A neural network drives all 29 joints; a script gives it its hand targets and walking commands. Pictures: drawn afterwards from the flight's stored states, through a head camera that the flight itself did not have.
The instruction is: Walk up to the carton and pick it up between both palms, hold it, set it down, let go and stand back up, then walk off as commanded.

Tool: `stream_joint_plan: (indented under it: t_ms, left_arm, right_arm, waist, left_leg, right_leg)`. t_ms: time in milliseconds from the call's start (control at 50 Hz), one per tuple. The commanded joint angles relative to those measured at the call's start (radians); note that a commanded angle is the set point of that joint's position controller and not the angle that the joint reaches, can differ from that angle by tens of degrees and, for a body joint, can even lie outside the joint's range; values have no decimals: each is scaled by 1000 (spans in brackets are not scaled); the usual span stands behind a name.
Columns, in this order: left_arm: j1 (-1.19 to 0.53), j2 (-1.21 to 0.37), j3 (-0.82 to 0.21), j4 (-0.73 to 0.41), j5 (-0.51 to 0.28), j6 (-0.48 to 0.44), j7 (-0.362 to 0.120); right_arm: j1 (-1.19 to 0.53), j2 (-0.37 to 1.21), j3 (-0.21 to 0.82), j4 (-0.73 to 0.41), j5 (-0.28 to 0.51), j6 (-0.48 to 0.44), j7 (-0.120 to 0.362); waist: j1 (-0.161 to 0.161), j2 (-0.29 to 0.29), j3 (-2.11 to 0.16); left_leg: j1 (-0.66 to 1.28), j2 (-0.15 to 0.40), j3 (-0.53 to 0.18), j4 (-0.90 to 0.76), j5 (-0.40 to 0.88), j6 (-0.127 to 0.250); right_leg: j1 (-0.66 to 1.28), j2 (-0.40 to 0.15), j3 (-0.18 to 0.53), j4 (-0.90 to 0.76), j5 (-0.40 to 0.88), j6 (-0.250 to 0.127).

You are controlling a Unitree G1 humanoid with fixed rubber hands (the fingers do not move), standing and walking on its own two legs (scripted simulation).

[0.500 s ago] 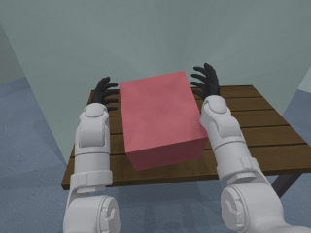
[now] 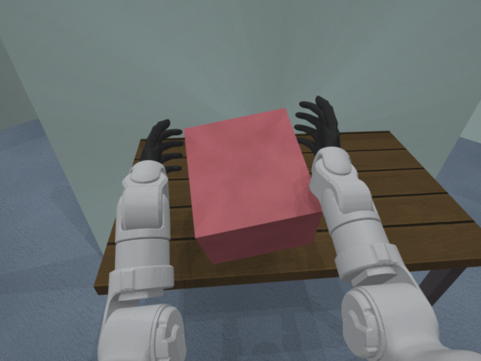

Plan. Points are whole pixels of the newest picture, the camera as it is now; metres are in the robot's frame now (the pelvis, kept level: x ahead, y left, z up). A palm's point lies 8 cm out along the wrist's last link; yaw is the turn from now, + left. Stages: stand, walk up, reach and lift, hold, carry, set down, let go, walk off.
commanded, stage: hold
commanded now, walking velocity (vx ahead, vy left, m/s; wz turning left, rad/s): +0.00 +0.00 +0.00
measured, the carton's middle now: (248, 186) +0.39 +0.01 +0.13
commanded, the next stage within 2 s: none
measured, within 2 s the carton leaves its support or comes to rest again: neither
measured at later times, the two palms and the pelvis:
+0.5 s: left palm (151, 167) +0.36 +0.16 +0.20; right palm (324, 144) +0.38 -0.11 +0.23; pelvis +0.00 +0.00 +0.00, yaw +0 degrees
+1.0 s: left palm (153, 167) +0.36 +0.16 +0.20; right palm (325, 144) +0.38 -0.11 +0.23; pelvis +0.00 +0.00 +0.00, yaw +0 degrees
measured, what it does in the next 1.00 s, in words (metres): stands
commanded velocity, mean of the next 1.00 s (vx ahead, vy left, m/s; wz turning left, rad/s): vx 0.00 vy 0.00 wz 0.00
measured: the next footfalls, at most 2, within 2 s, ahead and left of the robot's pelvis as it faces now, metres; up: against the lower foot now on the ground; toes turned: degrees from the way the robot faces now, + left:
none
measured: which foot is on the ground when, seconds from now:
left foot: down 0.00-1.00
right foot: down 0.00-1.00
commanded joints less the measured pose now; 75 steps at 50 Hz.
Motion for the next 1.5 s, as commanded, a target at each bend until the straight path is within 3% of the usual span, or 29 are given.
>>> stream_joint_plan:
  t_ms: [0, 60, 100, 180, 260, 320, 380, 440, 500, 520, 540, 580, 640, 780, 800, 820, 840, 880, 900, 920, 1020, 1080, 1160, 1180, 1240, 1280, 1380, 1440, 1480]
  left_arm:
    - [-627, -455, -355, -152, -93, -83, -183]
    - [-562, -456, -343, -177, -95, -72, -187]
    - [-572, -463, -372, -201, -101, -75, -186]
    - [-617, -458, -392, -236, -116, -83, -182]
    - [-589, -464, -403, -230, -114, -76, -187]
    - [-609, -458, -373, -169, -97, -64, -193]
    - [-646, -460, -385, -216, -114, -75, -183]
    - [-604, -440, -358, -183, -103, -68, -194]
    - [-624, -460, -366, -187, -98, -71, -193]
    - [-640, -462, -383, -208, -111, -74, -190]
    - [-649, -474, -386, -229, -119, -80, -186]
    - [-624, -480, -382, -177, -104, -75, -180]
    - [-636, -455, -355, -166, -95, -78, -185]
    - [-625, -445, -364, -201, -101, -79, -191]
    - [-646, -451, -380, -220, -104, -82, -188]
    - [-635, -453, -366, -196, -106, -78, -188]
    - [-651, -450, -370, -185, -102, -80, -187]
    - [-637, -451, -370, -234, -111, -88, -184]
    - [-628, -456, -383, -223, -121, -82, -183]
    - [-639, -460, -370, -245, -110, -90, -182]
    - [-583, -438, -333, -156, -80, -65, -196]
    - [-610, -445, -355, -203, -87, -68, -195]
    - [-644, -460, -383, -216, -121, -78, -180]
    - [-610, -464, -384, -225, -118, -81, -181]
    - [-635, -445, -353, -224, -92, -81, -189]
    - [-635, -464, -382, -224, -102, -80, -186]
    - [-604, -459, -377, -227, -105, -78, -188]
    - [-608, -446, -340, -152, -91, -72, -194]
    - [-645, -445, -361, -183, -100, -81, -193]
  right_arm:
    - [-490, 432, 351, -148, 71, -13, 131]
    - [-467, 420, 392, -178, 108, -5, 129]
    - [-445, 410, 385, -185, 100, -1, 120]
    - [-475, 447, 423, -233, 123, -2, 112]
    - [-427, 413, 405, -198, 105, 14, 110]
    - [-465, 410, 374, -173, 98, 20, 119]
    - [-464, 432, 368, -170, 91, 17, 125]
    - [-455, 423, 365, -172, 87, 19, 121]
    - [-453, 407, 352, -143, 88, 23, 131]
    - [-467, 404, 346, -151, 77, 16, 132]
    - [-464, 423, 361, -166, 87, 11, 133]
    - [-467, 417, 352, -147, 85, 10, 137]
    - [-492, 423, 345, -145, 70, 4, 138]
    - [-455, 417, 367, -169, 87, 9, 130]
    - [-455, 426, 375, -166, 95, 11, 131]
    - [-458, 413, 359, -151, 84, 9, 133]
    - [-485, 428, 372, -172, 93, 6, 132]
    - [-460, 435, 381, -191, 90, 1, 128]
    - [-434, 418, 374, -174, 85, 4, 125]
    - [-452, 432, 380, -170, 96, 3, 126]
    - [-435, 409, 359, -121, 75, 22, 124]
    - [-453, 421, 376, -167, 101, 12, 122]
    - [-495, 434, 400, -208, 111, -1, 120]
    - [-462, 436, 414, -225, 114, 0, 115]
    - [-437, 438, 389, -169, 106, 17, 119]
    - [-464, 420, 379, -188, 97, 9, 120]
    - [-448, 415, 390, -196, 93, 7, 119]
    - [-465, 408, 366, -149, 76, 19, 122]
    - [-470, 417, 363, -154, 80, 11, 127]
  waist:
    - [-128, 7, -330]
    - [-105, -17, -330]
    - [-133, 6, -348]
    - [-129, 0, -375]
    - [-145, 28, -341]
    - [-132, 7, -296]
    - [-137, 27, -325]
    - [-130, -8, -308]
    - [-133, 32, -305]
    - [-145, 32, -304]
    - [-134, 19, -352]
    - [-132, 49, -306]
    - [-122, 1, -285]
    - [-125, 5, -320]
    - [-128, 39, -334]
    - [-125, 9, -330]
    - [-114, 21, -322]
    - [-124, 2, -354]
    - [-137, 20, -350]
    - [-120, 25, -363]
    - [-123, -5, -264]
    - [-116, 23, -316]
    - [-117, 5, -361]
    - [-119, 3, -381]
    - [-112, 19, -315]
    - [-127, 33, -349]
    - [-130, 15, -328]
    - [-119, -20, -270]
    - [-130, 19, -292]
  left_leg:
    - [79, -90, 44, -73, 63, 21]
    - [92, -86, 40, -64, 133, 18]
    - [104, -93, 40, -56, 144, 1]
    - [81, -97, 32, -45, 165, 6]
    - [89, -84, 26, -55, 141, -12]
    - [66, -81, 32, -71, 60, 8]
    - [82, -81, 34, -71, 86, -4]
    - [64, -83, 33, -70, 72, 11]
    - [73, -75, 37, -80, 55, -6]
    - [57, -71, 30, -81, 75, -13]
    - [75, -72, 31, -72, 89, -9]
    - [81, -72, 35, -81, 63, -11]
    - [50, -77, 34, -87, 36, 5]
    - [59, -78, 38, -71, 84, 4]
    - [67, -79, 34, -70, 79, -3]
    - [75, -75, 34, -76, 62, 2]
    - [57, -84, 41, -72, 77, 6]
    - [71, -84, 36, -64, 120, 5]
    - [80, -84, 32, -62, 103, 2]
    - [84, -83, 35, -63, 99, 1]
    - [55, -82, 41, -86, 46, 7]
    - [85, -86, 44, -74, 87, 6]
    - [76, -88, 36, -64, 105, 7]
    - [89, -92, 40, -45, 142, 1]
    - [71, -91, 43, -65, 86, 9]
    - [90, -85, 35, -68, 71, 2]
    - [85, -82, 36, -64, 132, -9]
    - [51, -79, 37, -92, 16, 14]
    - [57, -77, 38, -82, 37, 3]
  right_leg:
    - [227, 1, -142, -40, 92, 45]
    - [262, 3, -134, -35, 169, 45]
    - [275, 8, -139, -29, 196, 44]
    - [295, 7, -132, -13, 229, 49]
    - [266, 9, -132, -28, 168, 34]
    - [209, 8, -130, -40, 71, 35]
    - [227, 7, -133, -39, 92, 31]
    - [243, 3, -127, -39, 106, 35]
    - [214, 9, -135, -36, 50, 24]
    - [220, 9, -140, -33, 67, 23]
    - [241, 10, -137, -29, 91, 24]
    - [207, 10, -139, -34, 54, 28]
    - [212, 7, -140, -43, 25, 27]
    - [241, 7, -136, -30, 94, 26]
    - [233, 5, -136, -28, 89, 25]
    - [221, 5, -133, -32, 74, 27]
    - [234, 2, -130, -38, 86, 30]
    - [262, 4, -131, -26, 153, 34]
    - [244, 3, -133, -23, 144, 34]
    - [251, 4, -134, -23, 124, 34]
    - [232, 3, -134, -39, 72, 30]
    - [242, 2, -135, -34, 109, 31]
    - [252, 7, -135, -29, 130, 38]
    - [284, 5, -135, -15, 199, 42]
    - [247, -2, -126, -32, 122, 38]
    - [233, 4, -130, -37, 86, 31]
    - [252, 10, -140, -29, 143, 29]
    - [219, 2, -134, -46, 43, 31]
    - [224, 1, -130, -39, 46, 27]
